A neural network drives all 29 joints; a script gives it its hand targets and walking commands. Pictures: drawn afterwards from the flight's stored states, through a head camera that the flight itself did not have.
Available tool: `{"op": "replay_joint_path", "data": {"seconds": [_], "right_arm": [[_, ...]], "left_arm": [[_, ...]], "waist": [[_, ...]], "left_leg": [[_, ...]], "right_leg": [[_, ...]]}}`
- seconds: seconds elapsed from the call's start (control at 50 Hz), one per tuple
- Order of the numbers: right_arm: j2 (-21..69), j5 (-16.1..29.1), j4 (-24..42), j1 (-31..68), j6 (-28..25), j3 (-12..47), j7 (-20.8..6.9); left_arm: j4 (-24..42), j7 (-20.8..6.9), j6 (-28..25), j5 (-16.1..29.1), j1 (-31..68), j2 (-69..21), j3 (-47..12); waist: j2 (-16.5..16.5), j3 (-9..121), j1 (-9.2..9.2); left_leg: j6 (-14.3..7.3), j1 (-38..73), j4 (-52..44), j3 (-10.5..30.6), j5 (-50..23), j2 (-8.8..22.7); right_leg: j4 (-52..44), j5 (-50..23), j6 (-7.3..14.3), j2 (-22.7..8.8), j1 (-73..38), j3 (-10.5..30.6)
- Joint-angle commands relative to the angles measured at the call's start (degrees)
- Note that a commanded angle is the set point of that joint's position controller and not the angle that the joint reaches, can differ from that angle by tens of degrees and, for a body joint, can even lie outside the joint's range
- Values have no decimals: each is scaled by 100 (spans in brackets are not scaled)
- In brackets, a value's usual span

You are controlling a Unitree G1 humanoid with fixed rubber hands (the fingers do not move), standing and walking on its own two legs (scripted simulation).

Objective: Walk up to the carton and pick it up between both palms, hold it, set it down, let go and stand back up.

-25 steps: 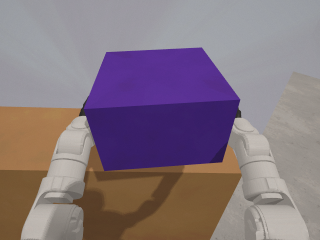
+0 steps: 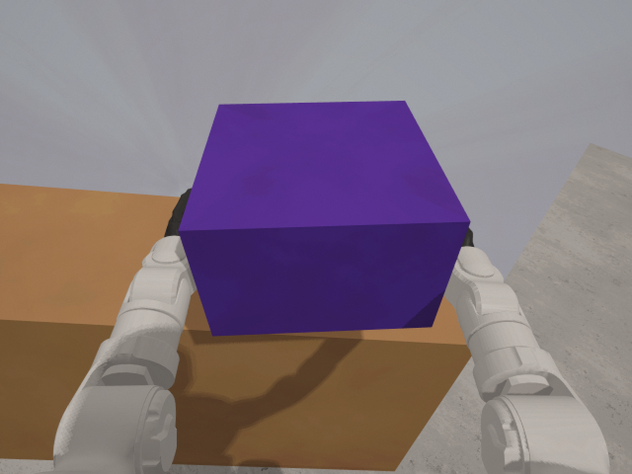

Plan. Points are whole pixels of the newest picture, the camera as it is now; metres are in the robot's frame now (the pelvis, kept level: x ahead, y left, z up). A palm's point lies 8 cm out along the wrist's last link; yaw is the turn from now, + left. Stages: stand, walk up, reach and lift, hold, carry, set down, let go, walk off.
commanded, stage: set down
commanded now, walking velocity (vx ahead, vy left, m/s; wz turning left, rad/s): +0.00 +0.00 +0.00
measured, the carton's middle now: (317, 207) +0.44 +0.02 +0.17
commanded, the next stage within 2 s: none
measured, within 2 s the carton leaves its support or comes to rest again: neither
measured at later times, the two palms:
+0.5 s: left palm (198, 242) +0.42 +0.19 +0.10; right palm (453, 250) +0.43 -0.18 +0.12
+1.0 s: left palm (201, 256) +0.43 +0.19 +0.07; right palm (445, 263) +0.43 -0.18 +0.09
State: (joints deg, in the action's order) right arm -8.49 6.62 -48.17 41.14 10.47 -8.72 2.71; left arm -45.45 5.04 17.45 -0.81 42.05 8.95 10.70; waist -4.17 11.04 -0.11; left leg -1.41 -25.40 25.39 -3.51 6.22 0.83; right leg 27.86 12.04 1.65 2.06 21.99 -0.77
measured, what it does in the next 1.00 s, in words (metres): stands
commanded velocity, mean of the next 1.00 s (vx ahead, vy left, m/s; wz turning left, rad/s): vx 0.00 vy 0.00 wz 0.00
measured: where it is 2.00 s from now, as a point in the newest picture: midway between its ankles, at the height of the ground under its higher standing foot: outside the picture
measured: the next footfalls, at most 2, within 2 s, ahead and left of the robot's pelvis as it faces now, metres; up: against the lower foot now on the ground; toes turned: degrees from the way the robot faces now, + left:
none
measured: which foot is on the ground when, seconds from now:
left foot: down 0.00-1.00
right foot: down 0.00-1.00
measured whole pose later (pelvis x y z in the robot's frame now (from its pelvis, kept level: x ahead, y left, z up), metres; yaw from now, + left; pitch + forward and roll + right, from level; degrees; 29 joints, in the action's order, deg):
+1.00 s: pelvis +0.03 +0.00 +0.00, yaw +0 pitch +9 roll +0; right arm -8.4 5.1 -58.9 40.4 -3.5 -9.0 2.0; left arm -64.2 5.3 -2.2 2.9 43.6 8.4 10.7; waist -3.4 9.3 -0.1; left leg -1.4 -25.4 24.8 -3.6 8.3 0.4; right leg 27.3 14.2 1.7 1.7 22.0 -0.6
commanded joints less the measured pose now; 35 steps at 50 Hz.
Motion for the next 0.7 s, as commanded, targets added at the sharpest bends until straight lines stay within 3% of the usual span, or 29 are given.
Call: {"op": "replay_joint_path", "data": {"seconds": [0.0,0.14,0.26,0.36,0.54,0.68], "right_arm": [[4039,226,2113,5276,-679,1964,-813],[4114,364,2391,4867,-689,2408,-652],[4291,332,2502,4533,-572,2685,-562],[4387,181,2509,4489,-576,2690,-579],[4384,-259,1868,4648,-763,2115,-753],[4409,-551,1292,5000,-1181,1594,-925]], "left_arm": [[1903,-857,-804,782,5482,-4392,-2442],[2092,-907,-879,696,4907,-4337,-2315],[2135,-1068,-954,606,4646,-4056,-1955],[1984,-1143,-1085,578,4674,-3856,-1751],[1358,-1194,-1449,437,5168,-3700,-1505],[801,-1121,-1972,500,5776,-3889,-1706]], "waist": [[988,3349,-351],[753,3643,-457],[336,3701,-524],[131,3710,-572],[206,3562,-566],[589,3566,-511]], "left_leg": [[188,2769,-690,377,-386,6],[180,2899,-414,385,-1605,-61],[71,2461,-396,343,-1833,-181],[-7,2033,-521,318,-1512,-230],[-60,1628,-657,216,-794,-189],[30,1620,-621,185,-449,-102]], "right_leg": [[-1096,-630,-149,-153,-780,185],[-948,-1912,-270,-153,-1372,246],[-696,-3254,-480,-273,-2231,392],[-555,-3689,-612,-369,-2515,463],[-569,-2792,-580,-442,-2194,474],[-642,-1705,-421,-411,-1395,366]]}}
